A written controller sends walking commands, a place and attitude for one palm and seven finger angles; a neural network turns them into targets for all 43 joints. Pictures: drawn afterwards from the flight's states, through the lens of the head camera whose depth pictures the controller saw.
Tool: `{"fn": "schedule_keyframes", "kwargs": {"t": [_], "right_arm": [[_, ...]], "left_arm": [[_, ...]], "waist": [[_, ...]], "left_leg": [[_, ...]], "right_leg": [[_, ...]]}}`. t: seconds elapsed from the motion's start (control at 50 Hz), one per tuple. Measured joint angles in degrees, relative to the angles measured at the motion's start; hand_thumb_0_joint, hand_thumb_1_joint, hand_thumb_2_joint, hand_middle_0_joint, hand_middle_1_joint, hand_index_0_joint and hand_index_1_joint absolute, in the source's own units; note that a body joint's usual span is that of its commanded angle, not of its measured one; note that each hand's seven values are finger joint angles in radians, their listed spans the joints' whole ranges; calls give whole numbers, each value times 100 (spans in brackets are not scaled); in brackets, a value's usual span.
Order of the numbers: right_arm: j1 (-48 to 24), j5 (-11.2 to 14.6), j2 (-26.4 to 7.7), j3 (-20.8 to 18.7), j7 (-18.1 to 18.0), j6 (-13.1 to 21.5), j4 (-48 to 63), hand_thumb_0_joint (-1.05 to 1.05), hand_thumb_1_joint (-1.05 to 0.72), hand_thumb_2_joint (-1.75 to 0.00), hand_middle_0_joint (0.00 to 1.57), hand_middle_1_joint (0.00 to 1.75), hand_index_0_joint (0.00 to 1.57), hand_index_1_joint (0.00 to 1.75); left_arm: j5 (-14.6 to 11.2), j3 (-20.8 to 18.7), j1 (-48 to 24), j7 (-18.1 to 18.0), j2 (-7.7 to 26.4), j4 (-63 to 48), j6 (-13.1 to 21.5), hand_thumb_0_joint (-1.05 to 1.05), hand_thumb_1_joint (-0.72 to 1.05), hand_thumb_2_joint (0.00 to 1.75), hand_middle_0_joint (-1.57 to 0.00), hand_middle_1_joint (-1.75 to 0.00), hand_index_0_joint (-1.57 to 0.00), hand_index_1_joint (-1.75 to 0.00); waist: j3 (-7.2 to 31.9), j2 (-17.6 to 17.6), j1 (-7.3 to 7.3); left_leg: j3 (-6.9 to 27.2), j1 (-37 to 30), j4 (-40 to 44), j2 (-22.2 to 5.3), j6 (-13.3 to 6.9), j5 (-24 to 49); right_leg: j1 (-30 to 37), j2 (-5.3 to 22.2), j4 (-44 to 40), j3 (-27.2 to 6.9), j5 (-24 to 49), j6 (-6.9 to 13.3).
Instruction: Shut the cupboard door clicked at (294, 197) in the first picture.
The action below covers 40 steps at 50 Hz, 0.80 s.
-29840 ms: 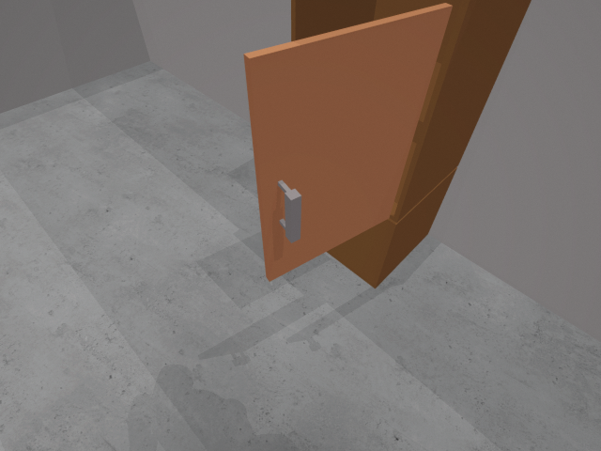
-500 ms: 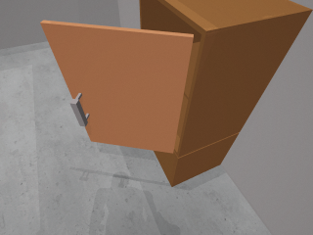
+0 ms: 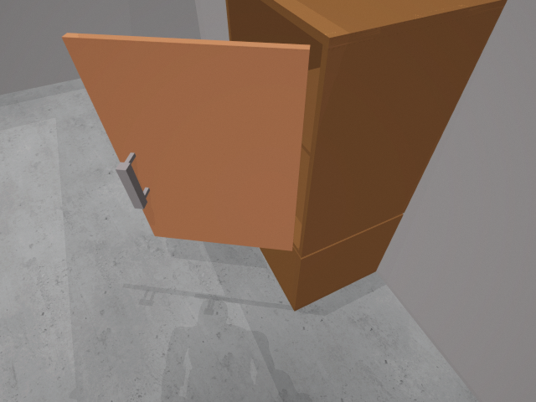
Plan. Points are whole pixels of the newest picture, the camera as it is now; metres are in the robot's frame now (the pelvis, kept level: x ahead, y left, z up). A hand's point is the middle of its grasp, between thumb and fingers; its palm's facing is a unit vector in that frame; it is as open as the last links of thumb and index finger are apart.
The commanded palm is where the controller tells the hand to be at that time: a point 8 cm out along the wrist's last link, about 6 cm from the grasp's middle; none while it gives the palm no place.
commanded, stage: shuffle to correct the standing spot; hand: left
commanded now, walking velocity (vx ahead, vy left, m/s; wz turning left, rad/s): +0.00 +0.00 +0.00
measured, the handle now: (136, 180) +0.59 +0.35 -0.07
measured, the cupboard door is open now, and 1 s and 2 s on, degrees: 57 57 57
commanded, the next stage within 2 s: come to a stop and stand still in 1.48 s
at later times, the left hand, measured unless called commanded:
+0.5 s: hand out of the picture +0.03 +0.20 -0.18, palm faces -0.03 -0.98 -0.20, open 7.4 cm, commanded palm none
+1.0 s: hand out of the picture +0.14 +0.31 -0.19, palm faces -0.01 -0.97 -0.24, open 7.4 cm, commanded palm none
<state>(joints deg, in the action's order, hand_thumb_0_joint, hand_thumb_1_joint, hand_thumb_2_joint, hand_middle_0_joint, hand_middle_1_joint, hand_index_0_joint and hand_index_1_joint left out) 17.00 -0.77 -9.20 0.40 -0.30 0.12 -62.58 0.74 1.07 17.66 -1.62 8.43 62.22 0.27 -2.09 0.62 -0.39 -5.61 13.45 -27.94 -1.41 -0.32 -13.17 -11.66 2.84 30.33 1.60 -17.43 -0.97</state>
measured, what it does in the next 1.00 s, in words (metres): walks ahead: right foot, then left foot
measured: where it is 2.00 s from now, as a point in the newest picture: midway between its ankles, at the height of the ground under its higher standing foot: outside the picture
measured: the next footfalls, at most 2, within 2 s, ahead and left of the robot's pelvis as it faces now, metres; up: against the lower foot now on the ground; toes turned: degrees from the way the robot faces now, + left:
right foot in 0.62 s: +0.09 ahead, -0.07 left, +0.00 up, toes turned -13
left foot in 0.98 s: +0.21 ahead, +0.23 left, +0.00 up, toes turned +2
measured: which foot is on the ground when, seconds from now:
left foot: down 0.00-0.64, up 0.66-0.96, down 0.98-1.00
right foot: down 0.00-0.42, up 0.44-0.60, down 0.62-0.98, up 1.00-1.00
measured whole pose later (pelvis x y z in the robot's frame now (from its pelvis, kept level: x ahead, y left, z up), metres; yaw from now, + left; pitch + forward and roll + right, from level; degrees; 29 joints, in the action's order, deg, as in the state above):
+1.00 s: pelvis +0.12 +0.11 -0.02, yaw -4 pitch +1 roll +1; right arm 10.2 -0.8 -12.9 -3.0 0.9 -0.2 -54.1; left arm 1.9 -3.8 16.0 -1.5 12.1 57.3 -1.7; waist -3.7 -3.0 1.5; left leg -5.3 21.8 -34.8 -2.7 1.3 -12.5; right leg -15.6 9.8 42.0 4.2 -27.4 -3.2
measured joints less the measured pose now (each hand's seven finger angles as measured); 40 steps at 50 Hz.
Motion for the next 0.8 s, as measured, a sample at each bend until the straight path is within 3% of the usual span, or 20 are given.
{"fn": "schedule_keyframes", "kwargs": {"t": [0.24, 0.34, 0.4, 0.44, 0.52, 0.56, 0.6, 0.62, 0.7, 0.76, 0.8], "right_arm": [[-27, -3, -9, -43, -5, 4, -123, 1, -91, -90, 20, 30, 20, 30], [38, -35, -83, -102, 35, -45, -35, 1, -91, -90, 20, 30, 20, 30], [60, -33, -57, -111, 31, 19, 28, 1, -91, -90, 19, 30, 20, 30], [87, -40, -36, -107, 21, 95, 104, 1, -91, -90, 19, 30, 20, 30], [142, -64, 5, -91, -50, 175, 240, 0, -91, -90, 20, 30, 20, 30], [188, -84, 31, -67, -57, 148, 255, 0, -91, -90, 20, 30, 20, 30], [247, -71, 54, -43, -53, 96, 217, 0, -91, -90, 20, 30, 20, 30], [294, -51, 71, -35, -43, 71, 199, 0, -91, -90, 20, 30, 20, 30], [230, -25, 25, -92, -16, -141, 87, 1, -91, -90, 20, 30, 20, 30], [-14, -36, -18, -147, 36, -248, 148, 1, -91, -90, 20, 30, 20, 30], [-207, -44, -54, -196, 66, -275, 262, 1, -91, -90, 20, 30, 20, 30]], "left_arm": [[33, -46, 123, 36, -57, 107, 20, 1, 91, 89, -20, -30, -20, -29], [53, -158, 267, 50, -70, 28, 0, 1, 91, 89, -20, -30, -20, -29], [67, -237, 322, 42, 4, 12, -31, 1, 91, 89, -20, -30, -20, -29], [84, -275, 313, 37, 65, 1, -79, 1, 91, 89, -20, -30, -20, -29], [98, -304, 94, 8, 133, -37, -154, 1, 91, 89, -20, -30, -20, -29], [87, -326, -92, 5, 148, -120, -137, 1, 91, 89, -20, -30, -20, -29], [83, -340, -262, 4, 150, -253, -73, 1, 91, 89, -20, -30, -20, -29], [85, -342, -315, 2, 163, -337, -12, 1, 91, 89, -20, -30, -20, -29], [77, -325, -481, -63, 45, -503, 187, 1, 91, 89, -20, -30, -20, -29], [86, -320, -434, -105, -10, -565, 202, 0, 91, 89, -20, -30, -20, -29], [98, -337, -372, -107, -1, -545, 159, 0, 91, 89, -20, -30, -20, -29]], "waist": [[46, -119, 116], [117, -71, 180], [101, -221, 204], [81, -296, 198], [-40, -220, 124], [-117, -140, 68], [-164, -72, 68], [-162, -78, 83], [-152, 116, 84], [-137, 52, 133], [-128, -39, 144]], "left_leg": [[-5, -13, -139, -145, 73, -153], [-12, 77, -445, -145, 19, -424], [-162, -26, -407, -33, -60, -551], [-276, -73, -405, 34, -126, -638], [-490, -233, -297, 65, -243, -722], [-528, -318, -221, 94, -252, -727], [-558, -353, -265, 134, -237, -798], [-578, -328, -379, 177, -225, -886], [-180, 405, -2177, 206, -15, -1621], [48, 1045, -3184, 161, 109, -1477], [141, 1336, -3239, 47, 179, -1157]], "right_leg": [[78, -140, -52, -11, -44, 81], [70, -159, 18, -85, -182, 34], [53, -45, 125, -234, -306, -28], [-58, 26, 381, -291, -457, 114], [-661, 51, 1692, 63, -1308, 285], [-790, 51, 1712, 289, -1253, 318], [-712, 42, 1143, 483, -629, 314], [-605, 65, 764, 527, -211, 333], [-436, 154, 738, 657, -455, 294], [-214, 274, 364, 626, -294, 177], [-102, 350, 122, 576, -171, 111]]}}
